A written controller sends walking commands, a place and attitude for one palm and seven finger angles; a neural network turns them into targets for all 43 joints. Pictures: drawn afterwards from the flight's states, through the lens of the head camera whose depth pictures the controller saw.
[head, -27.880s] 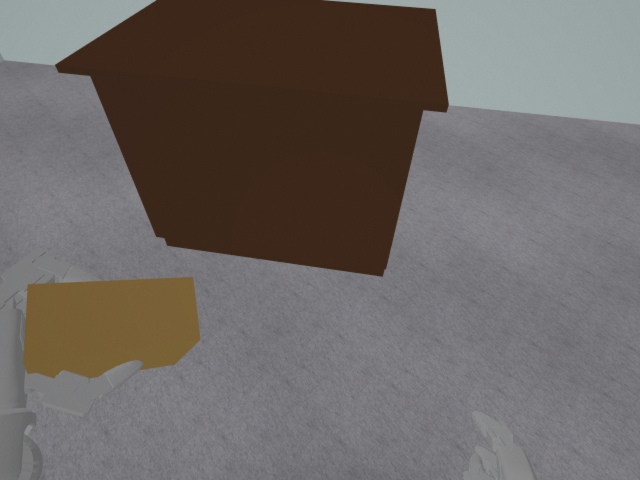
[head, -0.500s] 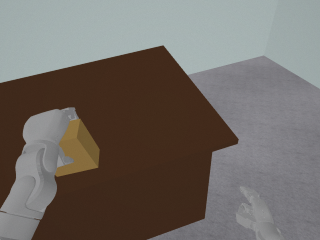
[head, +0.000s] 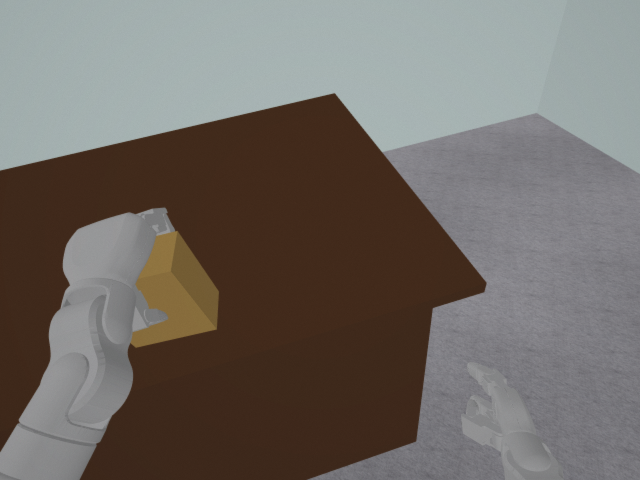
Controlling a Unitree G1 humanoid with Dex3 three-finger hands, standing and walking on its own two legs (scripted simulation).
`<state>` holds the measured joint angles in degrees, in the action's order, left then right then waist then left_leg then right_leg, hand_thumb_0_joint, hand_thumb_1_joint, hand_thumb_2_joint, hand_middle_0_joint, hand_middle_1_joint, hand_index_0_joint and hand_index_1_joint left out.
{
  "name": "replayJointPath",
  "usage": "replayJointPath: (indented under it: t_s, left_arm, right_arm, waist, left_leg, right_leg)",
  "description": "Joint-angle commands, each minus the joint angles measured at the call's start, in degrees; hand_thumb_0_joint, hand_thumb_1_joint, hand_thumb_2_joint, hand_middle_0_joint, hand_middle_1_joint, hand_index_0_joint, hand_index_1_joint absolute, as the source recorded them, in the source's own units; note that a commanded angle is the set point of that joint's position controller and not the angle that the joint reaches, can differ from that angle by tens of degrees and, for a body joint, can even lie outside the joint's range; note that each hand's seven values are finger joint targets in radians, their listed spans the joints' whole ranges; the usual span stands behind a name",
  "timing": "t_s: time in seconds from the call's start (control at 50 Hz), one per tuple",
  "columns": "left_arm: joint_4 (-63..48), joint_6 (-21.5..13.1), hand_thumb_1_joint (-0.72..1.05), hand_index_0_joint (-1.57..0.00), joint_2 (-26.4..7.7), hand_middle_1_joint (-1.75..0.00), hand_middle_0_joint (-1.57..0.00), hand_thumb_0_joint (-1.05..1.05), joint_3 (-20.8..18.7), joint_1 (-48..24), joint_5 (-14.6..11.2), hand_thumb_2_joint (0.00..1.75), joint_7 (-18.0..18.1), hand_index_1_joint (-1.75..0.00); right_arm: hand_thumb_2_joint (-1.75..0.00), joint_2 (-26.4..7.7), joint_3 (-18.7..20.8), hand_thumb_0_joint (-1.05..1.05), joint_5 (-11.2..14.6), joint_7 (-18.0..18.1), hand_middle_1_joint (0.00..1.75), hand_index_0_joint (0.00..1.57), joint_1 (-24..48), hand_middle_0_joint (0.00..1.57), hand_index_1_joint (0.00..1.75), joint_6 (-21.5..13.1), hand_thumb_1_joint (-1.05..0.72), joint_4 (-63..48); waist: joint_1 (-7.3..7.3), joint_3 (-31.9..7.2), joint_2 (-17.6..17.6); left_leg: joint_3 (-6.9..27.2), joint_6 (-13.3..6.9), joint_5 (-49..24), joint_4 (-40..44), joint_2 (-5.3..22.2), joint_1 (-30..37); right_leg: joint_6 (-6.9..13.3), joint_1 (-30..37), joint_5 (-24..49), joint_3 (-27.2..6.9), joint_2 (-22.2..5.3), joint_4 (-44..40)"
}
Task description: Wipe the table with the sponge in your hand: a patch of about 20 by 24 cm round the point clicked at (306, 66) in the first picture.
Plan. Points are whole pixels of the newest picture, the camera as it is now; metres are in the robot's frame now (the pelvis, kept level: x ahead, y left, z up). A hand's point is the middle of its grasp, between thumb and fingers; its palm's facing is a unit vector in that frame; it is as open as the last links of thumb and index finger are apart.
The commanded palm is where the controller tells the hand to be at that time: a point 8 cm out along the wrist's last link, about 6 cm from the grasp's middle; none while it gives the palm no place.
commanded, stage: lower the sponge onto the table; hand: left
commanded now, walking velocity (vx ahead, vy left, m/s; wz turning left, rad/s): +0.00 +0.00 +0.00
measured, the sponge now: (164, 302) +0.28 +0.26 +0.11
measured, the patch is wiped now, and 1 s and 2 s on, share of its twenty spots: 0.00 0.00 0.30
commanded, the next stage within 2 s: wipe forward along the first lane in 1.22 s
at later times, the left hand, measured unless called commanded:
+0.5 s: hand (151, 277) +0.28 +0.26 +0.15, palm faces +0.08 -0.07 -0.99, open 10.1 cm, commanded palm +0.24 +0.26 +0.22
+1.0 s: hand (153, 293) +0.27 +0.26 +0.13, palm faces +0.08 -0.07 -0.99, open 10.1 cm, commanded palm +0.23 +0.26 +0.20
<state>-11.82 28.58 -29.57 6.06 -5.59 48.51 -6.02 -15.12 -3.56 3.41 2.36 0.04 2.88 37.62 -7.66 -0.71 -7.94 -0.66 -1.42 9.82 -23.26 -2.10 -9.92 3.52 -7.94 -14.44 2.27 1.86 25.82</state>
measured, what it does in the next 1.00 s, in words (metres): stands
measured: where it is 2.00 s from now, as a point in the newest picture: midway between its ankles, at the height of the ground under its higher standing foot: outside the picture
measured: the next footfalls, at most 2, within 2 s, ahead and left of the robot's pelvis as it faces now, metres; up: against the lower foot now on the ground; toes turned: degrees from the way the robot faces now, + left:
none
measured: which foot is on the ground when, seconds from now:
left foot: down 0.00-1.00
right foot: down 0.00-1.00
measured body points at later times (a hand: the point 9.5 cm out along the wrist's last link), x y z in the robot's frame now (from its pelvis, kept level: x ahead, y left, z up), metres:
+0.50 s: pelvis +0.00 -0.01 +0.00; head -0.01 -0.08 +0.44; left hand +0.27 +0.26 +0.21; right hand +0.25 -0.21 -0.09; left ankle +0.03 +0.11 -0.74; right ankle +0.00 -0.08 -0.74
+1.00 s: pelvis +0.00 -0.01 +0.00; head -0.01 -0.07 +0.44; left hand +0.26 +0.26 +0.19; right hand +0.25 -0.22 -0.09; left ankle +0.03 +0.11 -0.74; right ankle +0.00 -0.08 -0.74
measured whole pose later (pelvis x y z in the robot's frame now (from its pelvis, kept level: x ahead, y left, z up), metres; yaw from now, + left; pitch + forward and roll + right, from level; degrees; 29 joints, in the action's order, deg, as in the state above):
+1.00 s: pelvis +0.00 -0.01 +0.00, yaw +0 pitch -3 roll +1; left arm -6.7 23.3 -29.4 4.4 -2.0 49.4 -4.2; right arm -15.8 -2.3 2.9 3.0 -2.1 1.4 38.5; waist -6.7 -0.5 -7.5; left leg -0.2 -0.4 11.0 -24.7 -1.1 -10.4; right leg 4.6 -8.1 -15.2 2.5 3.0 26.4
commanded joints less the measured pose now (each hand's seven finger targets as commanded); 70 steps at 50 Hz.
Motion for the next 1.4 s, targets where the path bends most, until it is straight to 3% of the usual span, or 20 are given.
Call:
replayJointPath:
  t_s: [0.0, 0.02, 0.1, 0.12, 0.2, 0.36, 0.4, 0.42, 0.5, 0.72, 0.8, 0.82, 0.9, 0.92, 1.0, 1.1, 1.12, 1.2, 1.22, 1.38]
  left_arm:
    - [-10.1, -0.4, 0.10, -1.20, -15.2, -1.60, -1.20, 0.00, -9.5, -20.5, 3.1, 1.30, 2.6, -1.60]
    - [-9.4, -0.4, 0.10, -1.20, -13.0, -1.60, -1.20, 0.00, -7.6, -20.1, 2.8, 1.30, 2.6, -1.60]
    - [-7.8, -0.1, 0.10, -1.20, -17.3, -1.60, -1.20, 0.00, -11.0, -21.3, 3.6, 1.30, 2.6, -1.60]
    - [-8.2, -0.3, 0.10, -1.20, -13.9, -1.60, -1.20, 0.00, -8.0, -22.0, 3.2, 1.30, 2.4, -1.60]
    - [-7.5, 0.0, 0.10, -1.20, -18.2, -1.60, -1.20, 0.00, -12.7, -17.5, 2.7, 1.30, 2.0, -1.60]
    - [-6.2, -1.0, 0.10, -1.20, -14.3, -1.60, -1.20, 0.00, -8.1, -18.5, 2.9, 1.30, 0.8, -1.60]
    - [-6.7, -1.2, 0.10, -1.20, -18.2, -1.60, -1.20, 0.00, -12.0, -17.9, 3.2, 1.30, 1.2, -1.60]
    - [-6.4, -1.6, 0.10, -1.20, -15.9, -1.60, -1.20, 0.00, -9.9, -18.0, 3.2, 1.30, 1.2, -1.60]
    - [-8.9, -2.7, 0.10, -1.20, -18.4, -1.60, -1.20, 0.00, -13.5, -15.1, 2.3, 1.30, 2.1, -1.60]
    - [-6.4, -4.1, 0.10, -1.20, -14.5, -1.60, -1.20, 0.00, -10.0, -13.7, 2.4, 1.30, 2.9, -1.60]
    - [-6.5, -5.2, 0.10, -1.20, -18.9, -1.60, -1.20, 0.00, -13.9, -14.9, 2.9, 1.30, 3.7, -1.60]
    - [-5.5, -5.4, 0.10, -1.20, -14.9, -1.60, -1.20, 0.00, -10.5, -15.6, 2.8, 1.30, 3.7, -1.60]
    - [-8.1, -6.3, 0.10, -1.20, -15.7, -1.60, -1.20, 0.00, -11.9, -13.9, 3.0, 1.30, 4.5, -1.60]
    - [-6.5, -6.0, 0.10, -1.20, -13.0, -1.60, -1.20, 0.00, -9.9, -12.1, 2.7, 1.30, 4.6, -1.60]
    - [-6.1, -4.8, 0.10, -1.20, -15.8, -1.60, -1.20, 0.00, -12.5, -11.9, 3.2, 1.30, 5.3, -1.60]
    - [-6.1, -4.2, 0.10, -1.20, -15.1, -1.60, -1.20, 0.00, -11.6, -12.1, 3.5, 1.30, 5.3, -1.60]
    - [-4.6, -3.9, 0.10, -1.20, -12.0, -1.60, -1.20, 0.00, -8.9, -11.0, 3.4, 1.30, 5.1, -1.60]
    - [-4.0, -3.8, 0.10, -1.20, -13.7, -1.60, -1.20, 0.00, -10.0, -11.1, 4.1, 1.30, 4.7, -1.60]
    - [-3.0, -3.7, 0.10, -1.20, -10.3, -1.60, -1.20, 0.00, -7.4, -9.8, 3.5, 1.30, 4.5, -1.60]
    - [3.6, -3.9, 0.10, -1.20, -12.8, -1.60, -1.20, 0.00, -8.5, -13.8, 4.3, 1.30, 4.2, -1.60]
  right_arm:
    - [-0.90, -4.4, 1.6, 0.00, 0.5, 0.8, 0.30, 0.20, 14.5, 0.20, 0.30, -3.2, -0.90, -10.3]
    - [-0.90, -4.2, 1.7, 0.00, 0.3, 0.9, 0.30, 0.20, 13.8, 0.20, 0.30, -3.3, -0.90, -10.5]
    - [-0.90, -4.6, 1.5, 0.00, 0.4, 0.9, 0.30, 0.20, 14.4, 0.20, 0.30, -3.1, -0.90, -9.9]
    - [-0.90, -4.2, 1.5, 0.00, 0.2, 0.8, 0.30, 0.20, 13.9, 0.20, 0.30, -3.3, -0.90, -10.3]
    - [-0.90, -4.7, 1.7, 0.00, 0.2, 0.5, 0.30, 0.20, 14.4, 0.20, 0.30, -3.2, -0.90, -10.0]
    - [-0.90, -5.0, 2.3, 0.00, 0.2, 0.7, 0.30, 0.20, 12.2, 0.20, 0.30, -3.6, -0.90, -10.0]
    - [-0.90, -4.9, 2.1, 0.00, 0.3, 0.9, 0.30, 0.20, 13.8, 0.20, 0.30, -3.8, -0.90, -10.2]
    - [-0.90, -4.9, 2.1, 0.00, 0.1, 0.9, 0.30, 0.20, 12.4, 0.20, 0.30, -3.8, -0.90, -10.1]
    - [-0.90, -4.6, 2.0, 0.00, 0.1, 0.6, 0.30, 0.20, 13.6, 0.20, 0.30, -4.0, -0.90, -10.7]
    - [-0.90, -4.8, 2.5, 0.00, -0.3, 1.3, 0.30, 0.20, 11.3, 0.20, 0.30, -4.4, -0.90, -9.7]
    - [-0.90, -5.0, 2.6, 0.00, 0.0, 1.4, 0.30, 0.20, 12.3, 0.20, 0.30, -4.6, -0.90, -9.6]
    - [-0.90, -4.8, 2.6, 0.00, -0.3, 1.5, 0.30, 0.20, 11.3, 0.20, 0.30, -4.5, -0.90, -9.5]
    - [-0.90, -4.5, 2.6, 0.00, -0.1, 1.1, 0.30, 0.20, 12.5, 0.20, 0.30, -4.8, -0.90, -9.8]
    - [-0.90, -4.6, 2.9, 0.00, -0.5, 1.0, 0.30, 0.20, 11.1, 0.20, 0.30, -4.8, -0.90, -9.6]
    - [-0.90, -5.0, 2.7, 0.00, -0.1, 0.8, 0.30, 0.20, 12.6, 0.20, 0.30, -4.3, -0.90, -9.6]
    - [-0.90, -4.9, 2.5, 0.00, 0.1, 0.7, 0.30, 0.20, 12.5, 0.20, 0.30, -4.0, -0.90, -9.7]
    - [-0.90, -4.9, 2.9, 0.00, -0.3, 0.8, 0.30, 0.20, 11.3, 0.20, 0.30, -3.9, -0.90, -9.6]
    - [-0.90, -5.2, 2.7, 0.00, 0.1, 0.8, 0.30, 0.20, 12.3, 0.20, 0.30, -3.7, -0.90, -9.5]
    - [-0.90, -5.0, 2.8, 0.00, -0.1, 0.9, 0.30, 0.20, 11.1, 0.20, 0.30, -3.6, -0.90, -9.8]
    - [-0.90, -5.8, 3.0, 0.00, 0.2, 1.5, 0.30, 0.20, 9.7, 0.20, 0.30, -2.8, -0.90, -8.4]
  waist:
    - [0.11, -10.6, 3.6]
    - [0.20, -11.8, 4.5]
    - [-0.15, -11.7, 4.3]
    - [0.19, -13.0, 5.0]
    - [-0.63, -12.4, 4.9]
    - [0.69, -11.7, 5.7]
    - [-0.24, -11.9, 5.3]
    - [0.37, -13.1, 6.0]
    - [-0.51, -12.4, 4.8]
    - [0.99, -10.8, 6.0]
    - [0.26, -11.0, 4.6]
    - [0.91, -11.0, 5.4]
    - [0.08, -12.2, 3.1]
    - [0.33, -11.3, 4.4]
    - [-0.14, -10.3, 5.1]
    - [0.13, -10.9, 4.0]
    - [0.57, -10.8, 5.2]
    - [0.40, -9.6, 4.9]
    - [0.84, -9.8, 6.8]
    - [1.86, -7.8, 8.2]
  left_leg:
    - [4.0, -0.7, -6.2, 2.7, 0.3, 5.4]
    - [3.5, -0.7, -7.3, 2.3, 0.1, 4.7]
    - [3.9, -0.8, -7.5, 2.3, -0.1, 5.0]
    - [3.4, -0.8, -8.5, 1.9, -0.1, 4.6]
    - [3.5, -0.9, -10.1, 1.0, -0.3, 4.2]
    - [3.2, -1.2, -9.1, 0.6, -0.2, 4.0]
    - [3.5, -1.2, -8.7, 0.4, -0.4, 4.0]
    - [2.8, -1.3, -9.7, 0.0, -0.4, 3.7]
    - [3.2, -1.2, -10.2, -0.5, -0.6, 3.9]
    - [2.5, -1.5, -8.9, -0.8, -0.5, 3.6]
    - [3.0, -1.4, -7.9, -0.4, -0.7, 4.2]
    - [2.5, -1.4, -7.9, -0.4, -0.7, 3.7]
    - [3.0, -1.4, -9.1, -0.2, -0.6, 5.4]
    - [2.6, -1.4, -9.6, -0.4, -0.4, 4.4]
    - [2.9, -1.3, -8.2, 0.0, -0.5, 4.1]
    - [3.0, -1.4, -8.5, 0.4, -0.6, 4.1]
    - [2.4, -1.4, -8.8, 0.0, -0.4, 3.6]
    - [3.0, -1.4, -6.8, 0.5, -0.4, 3.7]
    - [2.5, -1.5, -7.1, 0.3, -0.3, 3.2]
    - [2.3, -1.5, -4.4, 0.4, -0.5, 1.6]
  right_leg:
    - [1.4, -0.3, 5.5, -7.4, -0.5, -5.5]
    - [1.0, 1.3, 6.9, -5.6, -1.2, -5.0]
    - [1.5, 1.1, 7.0, -8.2, -0.6, -5.5]
    - [1.1, 2.4, 8.7, -6.1, -1.3, -4.8]
    - [1.3, 2.8, 11.8, -8.8, -1.1, -4.7]
    - [0.4, 1.8, 11.3, -6.8, -1.7, -4.8]
    - [1.0, 1.9, 10.6, -9.2, -1.4, -4.9]
    - [0.6, 3.1, 12.3, -7.3, -1.9, -4.1]
    - [0.9, 2.8, 13.6, -9.8, -1.6, -4.4]
    - [0.2, 1.3, 11.7, -7.7, -1.9, -4.8]
    - [0.7, 1.0, 9.9, -9.8, -1.4, -5.4]
    - [0.3, 1.3, 9.8, -7.4, -1.8, -5.2]
    - [0.9, 1.2, 10.7, -8.8, -1.2, -5.1]
    - [0.6, 1.5, 11.7, -6.7, -1.6, -4.8]
    - [0.8, 0.6, 9.8, -9.1, -1.1, -5.4]
    - [0.8, 0.8, 10.0, -8.2, -0.9, -5.1]
    - [0.4, 1.3, 10.9, -6.3, -1.3, -4.7]
    - [0.7, -0.3, 7.7, -8.0, -0.7, -5.5]
    - [0.2, 0.4, 8.5, -5.8, -1.2, -5.1]
    - [-0.3, -1.3, 6.3, -5.9, -1.0, -6.1]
